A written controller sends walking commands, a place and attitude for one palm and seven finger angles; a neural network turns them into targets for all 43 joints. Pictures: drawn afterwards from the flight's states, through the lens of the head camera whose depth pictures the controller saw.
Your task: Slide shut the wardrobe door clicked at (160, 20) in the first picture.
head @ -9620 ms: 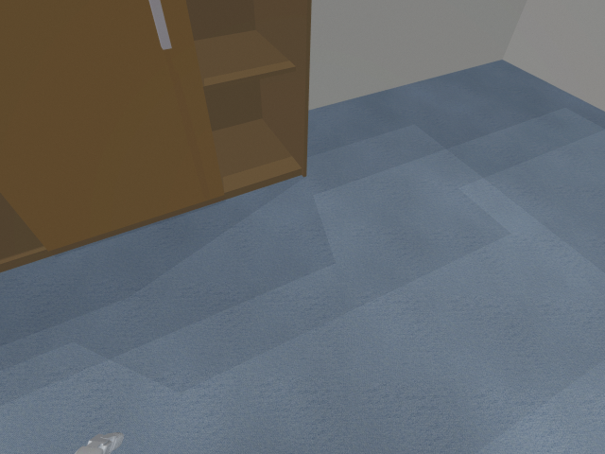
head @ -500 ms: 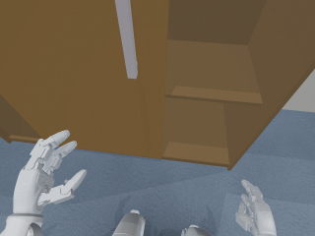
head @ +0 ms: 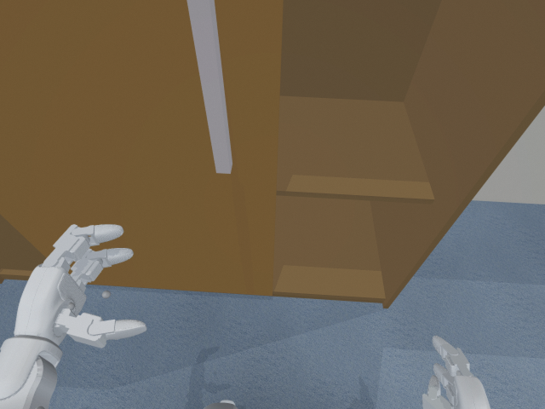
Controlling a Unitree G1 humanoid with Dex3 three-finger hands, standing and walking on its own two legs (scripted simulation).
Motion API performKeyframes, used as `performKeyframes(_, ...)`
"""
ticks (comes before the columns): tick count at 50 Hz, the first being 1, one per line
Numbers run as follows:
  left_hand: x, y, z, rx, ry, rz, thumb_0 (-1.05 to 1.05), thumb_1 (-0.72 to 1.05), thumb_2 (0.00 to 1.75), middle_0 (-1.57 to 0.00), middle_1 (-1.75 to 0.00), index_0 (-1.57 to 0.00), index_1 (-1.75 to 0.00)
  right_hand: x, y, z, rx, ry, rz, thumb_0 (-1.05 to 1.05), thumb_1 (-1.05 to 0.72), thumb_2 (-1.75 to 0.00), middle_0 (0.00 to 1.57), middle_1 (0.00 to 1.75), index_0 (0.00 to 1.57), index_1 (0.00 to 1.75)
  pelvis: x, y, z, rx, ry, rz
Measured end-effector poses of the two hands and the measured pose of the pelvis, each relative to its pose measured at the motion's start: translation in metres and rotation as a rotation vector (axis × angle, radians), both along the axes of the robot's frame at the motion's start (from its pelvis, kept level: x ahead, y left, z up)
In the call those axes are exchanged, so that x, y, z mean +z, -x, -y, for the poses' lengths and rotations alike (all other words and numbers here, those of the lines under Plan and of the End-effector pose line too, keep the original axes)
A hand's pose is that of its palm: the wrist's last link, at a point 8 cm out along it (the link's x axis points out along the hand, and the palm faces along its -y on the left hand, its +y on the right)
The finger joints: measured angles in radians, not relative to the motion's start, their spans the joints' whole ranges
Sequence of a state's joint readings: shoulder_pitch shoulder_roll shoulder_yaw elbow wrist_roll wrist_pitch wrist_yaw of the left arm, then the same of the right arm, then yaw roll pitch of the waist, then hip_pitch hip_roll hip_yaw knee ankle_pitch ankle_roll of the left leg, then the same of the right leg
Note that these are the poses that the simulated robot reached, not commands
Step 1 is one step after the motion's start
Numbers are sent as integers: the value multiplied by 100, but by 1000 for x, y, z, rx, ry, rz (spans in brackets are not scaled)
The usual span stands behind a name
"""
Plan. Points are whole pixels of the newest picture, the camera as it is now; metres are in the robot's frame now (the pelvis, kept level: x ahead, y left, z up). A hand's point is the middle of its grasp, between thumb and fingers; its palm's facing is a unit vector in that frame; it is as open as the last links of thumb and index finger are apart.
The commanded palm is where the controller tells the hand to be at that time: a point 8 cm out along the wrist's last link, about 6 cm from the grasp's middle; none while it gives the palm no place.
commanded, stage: raise the hand with hooked fingers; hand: left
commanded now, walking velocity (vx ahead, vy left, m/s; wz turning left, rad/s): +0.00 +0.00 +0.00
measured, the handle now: (216, 88) +0.54 +0.13 +0.18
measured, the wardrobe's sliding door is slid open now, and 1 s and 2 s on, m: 0.42 0.42 0.42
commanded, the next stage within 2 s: move the hooked fingers beside the handle in 0.98 s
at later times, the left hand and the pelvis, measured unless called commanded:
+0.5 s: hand (46, 236) +0.26 +0.27 +0.16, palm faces +0.12 -0.99 -0.07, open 14.0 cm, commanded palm +0.23 +0.32 +0.16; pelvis +0.00 -0.01 +0.02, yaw +1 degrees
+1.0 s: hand (64, 246) +0.26 +0.26 +0.16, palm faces +0.09 -0.99 -0.06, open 14.0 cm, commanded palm +0.23 +0.30 +0.16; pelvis -0.01 -0.02 +0.02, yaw +0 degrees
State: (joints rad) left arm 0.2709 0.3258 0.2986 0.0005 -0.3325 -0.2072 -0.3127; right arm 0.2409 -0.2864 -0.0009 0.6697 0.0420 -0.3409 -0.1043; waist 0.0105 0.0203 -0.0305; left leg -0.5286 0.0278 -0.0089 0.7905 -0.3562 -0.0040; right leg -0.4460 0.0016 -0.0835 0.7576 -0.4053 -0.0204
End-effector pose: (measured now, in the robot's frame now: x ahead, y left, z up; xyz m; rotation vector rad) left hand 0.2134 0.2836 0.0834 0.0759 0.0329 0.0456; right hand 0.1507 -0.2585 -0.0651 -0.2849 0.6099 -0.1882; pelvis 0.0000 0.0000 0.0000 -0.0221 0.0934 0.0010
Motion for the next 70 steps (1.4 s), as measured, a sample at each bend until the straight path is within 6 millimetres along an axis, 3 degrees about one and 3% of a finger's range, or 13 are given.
performKeyframes(8, 44, -9, -24, 55, -15, 120, -1, -39, 35, -30, -112, -29, -113, 18, -29, -24, 65, -40, 75, 2, -90, -90, 20, 30, 20, 30, 10, -6, -1, 10, 4, 39)
performKeyframes(12, 50, -12, -29, 36, 0, 75, -1, -44, 32, -30, -116, -30, -117, 21, -36, -33, 79, -65, 90, 2, -90, -90, 20, 30, 20, 30, 14, -5, -2, 12, 3, 59)
performKeyframes(17, 53, -16, -34, 42, 17, 23, -1, -48, 31, -30, -118, -30, -119, 22, -34, -35, 80, -68, 81, 2, -90, -90, 21, 30, 20, 30, 18, -2, 0, 13, 0, 79)
performKeyframes(26, 84, -25, -42, 60, 2, 99, -1, -50, 30, -30, -119, -30, -120, 22, -15, -20, 55, -49, 42, 2, -90, -90, 21, 30, 20, 30, 23, 4, 7, 12, -3, 107)
performKeyframes(34, 70, -25, -30, 24, 33, -1, -1, -50, 30, -30, -120, -30, -120, 21, -1, -1, 0, -50, 40, 2, -90, -90, 20, 30, 20, 30, 24, 8, 10, 0, -7, 108)
performKeyframes(40, 70, -20, -26, 65, 31, 60, -1, -50, 30, -30, -120, -30, -120, 22, 6, 5, 1, -34, 34, 2, -90, -90, 20, 30, 20, 30, 23, 11, 15, -2, -8, 117)
performKeyframes(46, 78, -18, -23, 59, 9, 80, -2, -50, 30, -30, -120, -30, -120, 21, 5, 4, 2, -44, 49, 2, -90, -90, 20, 30, 20, 30, 23, 12, 16, -2, -8, 125)
performKeyframes(58, 72, -20, -26, 61, 38, 56, -1, -50, 30, -30, -120, -30, -120, 22, -3, -3, 13, -52, 66, 2, -90, -90, 20, 30, 20, 30, 22, 12, 14, -1, -7, 121)
performKeyframes(70, 70, -64, -12, 20, 54, 52, -2, -50, 30, -30, -120, -30, -120, 20, 0, -10, 6, -42, 27, 2, -90, -90, 20, 30, 20, 30, 24, 11, 8, 2, -5, 102)
